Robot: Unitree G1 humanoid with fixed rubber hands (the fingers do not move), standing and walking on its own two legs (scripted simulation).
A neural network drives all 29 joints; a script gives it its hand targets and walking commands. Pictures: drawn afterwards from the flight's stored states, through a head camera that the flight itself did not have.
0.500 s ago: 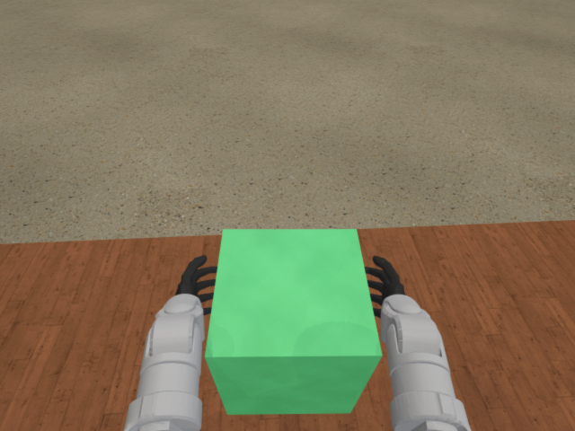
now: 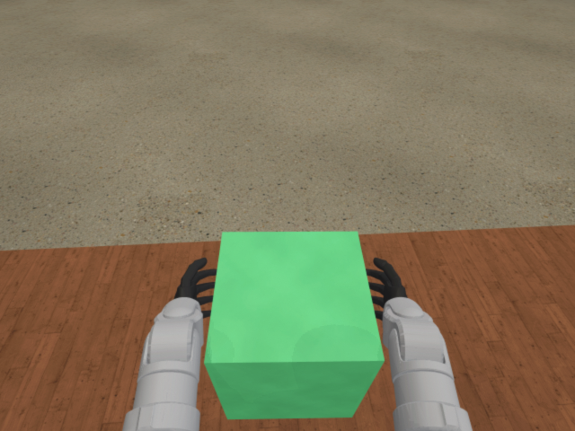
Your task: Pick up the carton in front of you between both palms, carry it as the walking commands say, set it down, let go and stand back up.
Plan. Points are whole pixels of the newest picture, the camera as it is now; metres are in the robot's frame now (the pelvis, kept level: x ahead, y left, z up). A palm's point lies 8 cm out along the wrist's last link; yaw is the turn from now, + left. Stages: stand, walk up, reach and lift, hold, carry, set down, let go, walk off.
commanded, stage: reach and lift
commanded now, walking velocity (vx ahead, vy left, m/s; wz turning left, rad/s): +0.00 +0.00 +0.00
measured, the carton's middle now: (290, 328) +0.30 +0.00 -0.04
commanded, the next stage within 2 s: hold in 0.26 s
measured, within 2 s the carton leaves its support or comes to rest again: neither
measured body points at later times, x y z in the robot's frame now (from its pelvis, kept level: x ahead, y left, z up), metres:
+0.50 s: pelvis +0.00 +0.00 +0.00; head -0.06 +0.00 +0.45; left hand +0.29 +0.15 +0.05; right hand +0.29 -0.15 +0.05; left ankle +0.01 +0.13 -0.74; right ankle +0.01 -0.13 -0.74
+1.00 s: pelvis -0.01 +0.00 +0.00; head -0.05 +0.00 +0.45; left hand +0.29 +0.15 +0.04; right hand +0.29 -0.15 +0.05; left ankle +0.01 +0.13 -0.74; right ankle +0.01 -0.13 -0.74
